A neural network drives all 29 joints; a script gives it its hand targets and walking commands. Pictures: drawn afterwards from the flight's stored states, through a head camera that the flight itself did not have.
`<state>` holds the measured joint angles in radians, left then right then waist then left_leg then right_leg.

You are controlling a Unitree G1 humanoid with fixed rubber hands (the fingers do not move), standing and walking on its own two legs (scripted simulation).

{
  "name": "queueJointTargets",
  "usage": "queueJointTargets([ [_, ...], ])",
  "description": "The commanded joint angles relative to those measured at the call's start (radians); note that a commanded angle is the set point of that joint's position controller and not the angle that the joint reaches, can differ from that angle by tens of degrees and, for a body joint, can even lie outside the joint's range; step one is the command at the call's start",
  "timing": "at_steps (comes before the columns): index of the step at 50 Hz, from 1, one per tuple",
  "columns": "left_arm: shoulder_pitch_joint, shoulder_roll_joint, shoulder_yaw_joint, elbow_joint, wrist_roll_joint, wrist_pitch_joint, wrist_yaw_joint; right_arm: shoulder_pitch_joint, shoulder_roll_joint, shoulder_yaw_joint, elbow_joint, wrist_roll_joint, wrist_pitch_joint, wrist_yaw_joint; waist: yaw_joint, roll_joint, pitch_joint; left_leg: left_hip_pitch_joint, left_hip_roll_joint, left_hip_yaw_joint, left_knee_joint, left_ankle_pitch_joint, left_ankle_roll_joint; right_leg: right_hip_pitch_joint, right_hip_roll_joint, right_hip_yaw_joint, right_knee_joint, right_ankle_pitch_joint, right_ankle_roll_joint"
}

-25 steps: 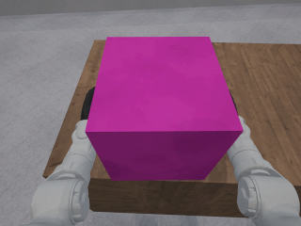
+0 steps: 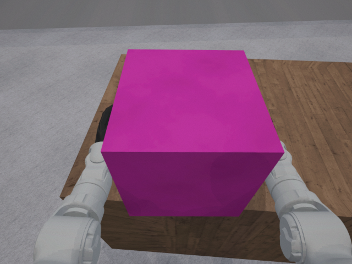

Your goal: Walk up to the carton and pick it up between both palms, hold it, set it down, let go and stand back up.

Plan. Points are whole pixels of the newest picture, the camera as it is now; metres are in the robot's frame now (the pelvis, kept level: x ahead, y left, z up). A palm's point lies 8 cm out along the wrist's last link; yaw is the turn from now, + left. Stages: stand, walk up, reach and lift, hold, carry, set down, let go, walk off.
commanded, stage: reach and lift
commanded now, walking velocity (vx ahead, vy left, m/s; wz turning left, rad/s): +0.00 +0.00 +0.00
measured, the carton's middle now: (185, 135) +0.43 -0.02 +0.05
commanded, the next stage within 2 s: none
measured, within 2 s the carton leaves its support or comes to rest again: neither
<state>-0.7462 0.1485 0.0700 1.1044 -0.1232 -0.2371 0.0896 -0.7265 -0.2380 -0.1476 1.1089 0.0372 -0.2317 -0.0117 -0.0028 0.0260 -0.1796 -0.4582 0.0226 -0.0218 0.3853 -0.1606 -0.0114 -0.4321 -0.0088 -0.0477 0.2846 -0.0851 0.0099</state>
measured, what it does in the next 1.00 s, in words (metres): stands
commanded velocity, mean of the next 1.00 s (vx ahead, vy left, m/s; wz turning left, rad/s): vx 0.00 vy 0.00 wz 0.00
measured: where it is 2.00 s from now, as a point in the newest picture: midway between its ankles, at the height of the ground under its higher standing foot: outside the picture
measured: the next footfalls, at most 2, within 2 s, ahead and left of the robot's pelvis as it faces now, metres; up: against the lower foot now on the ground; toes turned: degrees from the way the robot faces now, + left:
none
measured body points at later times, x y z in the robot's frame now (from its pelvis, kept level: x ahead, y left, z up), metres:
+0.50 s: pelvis +0.00 +0.00 +0.00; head +0.01 +0.00 +0.45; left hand +0.42 +0.18 +0.12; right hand +0.42 -0.21 +0.13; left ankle +0.00 +0.12 -0.74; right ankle +0.02 -0.13 -0.74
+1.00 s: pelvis +0.01 +0.00 +0.01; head -0.02 +0.02 +0.45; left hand +0.40 +0.18 +0.17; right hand +0.40 -0.20 +0.17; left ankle +0.00 +0.12 -0.74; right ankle +0.02 -0.13 -0.74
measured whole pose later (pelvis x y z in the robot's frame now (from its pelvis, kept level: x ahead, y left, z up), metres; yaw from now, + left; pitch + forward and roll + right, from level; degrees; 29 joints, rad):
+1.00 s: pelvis +0.01 +0.00 +0.01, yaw +1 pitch -1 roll -1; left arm -0.56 0.09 0.22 0.31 0.05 0.46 0.05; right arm -0.66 -0.26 -0.03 0.67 0.25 0.24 -0.05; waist -0.05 -0.01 -0.08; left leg -0.14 0.02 -0.04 0.35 -0.20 -0.01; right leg -0.11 -0.01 -0.05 0.25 -0.13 0.02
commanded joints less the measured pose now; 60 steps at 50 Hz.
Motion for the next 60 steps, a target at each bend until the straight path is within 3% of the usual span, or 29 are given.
queueJointTargets([
  [1, -0.824, -0.716, -0.253, -0.270, 0.027, -0.023, -0.125, -0.780, 0.660, 0.249, -0.291, -0.019, -0.025, 0.145, -0.018, -0.041, -0.595, 0.242, -0.039, 0.032, -0.011, 0.223, -0.042, 0.320, 0.034, -0.002, 0.041, 0.197, -0.005],
  [7, -0.758, -0.684, -0.170, -0.245, 0.053, 0.071, -0.139, -0.798, 0.656, 0.272, -0.295, 0.031, 0.045, 0.145, 0.022, -0.096, -0.482, 0.211, -0.047, 0.040, -0.047, 0.164, -0.010, 0.384, 0.031, 0.015, 0.028, 0.160, 0.000],
  [11, -0.729, -0.667, -0.145, -0.293, 0.070, 0.143, -0.149, -0.794, 0.663, 0.291, -0.317, 0.066, 0.093, 0.135, 0.028, -0.109, -0.430, 0.224, -0.056, 0.045, -0.062, 0.160, -0.001, 0.420, 0.034, 0.023, 0.014, 0.160, 0.005],
  [16, -0.750, -0.688, -0.198, -0.451, 0.058, 0.226, -0.142, -0.810, 0.682, 0.326, -0.402, 0.117, 0.141, 0.125, 0.011, -0.082, -0.448, 0.287, -0.064, 0.039, -0.052, 0.215, -0.014, 0.427, 0.048, 0.021, 0.003, 0.180, 0.003],
  [22, -0.789, -0.735, -0.324, -0.688, 0.021, 0.301, -0.123, -0.802, 0.704, 0.363, -0.550, 0.159, 0.191, 0.110, -0.045, -0.024, -0.548, 0.386, -0.071, 0.011, -0.013, 0.327, -0.047, 0.426, 0.062, 0.013, 0.008, 0.257, 0.002],
  [27, -0.714, -0.717, -0.347, -0.773, 0.040, 0.375, -0.133, -0.727, 0.675, 0.354, -0.604, 0.166, 0.248, 0.089, -0.079, 0.006, -0.506, 0.423, -0.075, -0.010, -0.012, 0.361, -0.062, 0.450, 0.061, 0.010, 0.002, 0.284, 0.002],
  [34, -0.542, -0.671, -0.272, -0.794, 0.105, 0.523, -0.175, -0.685, 0.623, 0.365, -0.645, 0.196, 0.332, 0.073, -0.051, -0.010, -0.336, 0.397, -0.080, -0.012, -0.050, 0.341, -0.054, 0.502, 0.065, 0.005, -0.009, 0.261, 0.008],
  [43, -0.551, -0.684, -0.347, -0.987, 0.075, 0.627, -0.170, -0.749, 0.627, 0.442, -0.830, 0.268, 0.388, 0.072, -0.051, -0.021, -0.363, 0.458, -0.073, -0.015, -0.019, 0.444, -0.061, 0.491, 0.089, -0.002, 0.000, 0.304, 0.006],
  [53, -0.564, -0.633, -0.303, -0.975, 0.089, 0.726, -0.201, -0.744, 0.621, 0.398, -0.788, 0.266, 0.476, 0.061, -0.064, -0.023, -0.293, 0.402, -0.079, -0.001, -0.075, 0.252, -0.036, 0.493, 0.068, 0.013, -0.021, 0.195, 0.010],
  [60, -0.623, -0.635, -0.301, -0.982, 0.072, 0.762, -0.206, -0.808, 0.647, 0.397, -0.806, 0.290, 0.517, 0.054, -0.068, -0.005, -0.325, 0.386, -0.084, -0.001, -0.079, 0.217, -0.029, 0.501, 0.065, 0.017, -0.019, 0.179, 0.014],
])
